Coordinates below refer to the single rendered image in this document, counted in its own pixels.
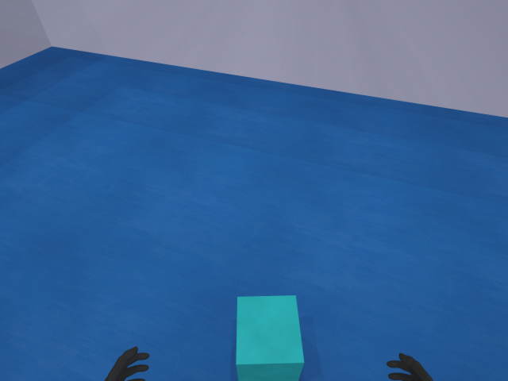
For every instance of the right robot hand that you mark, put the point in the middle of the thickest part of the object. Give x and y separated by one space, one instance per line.
408 363

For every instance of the left robot hand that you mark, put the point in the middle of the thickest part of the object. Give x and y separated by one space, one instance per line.
120 370

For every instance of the carton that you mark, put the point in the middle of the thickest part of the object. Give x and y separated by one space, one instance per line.
269 343

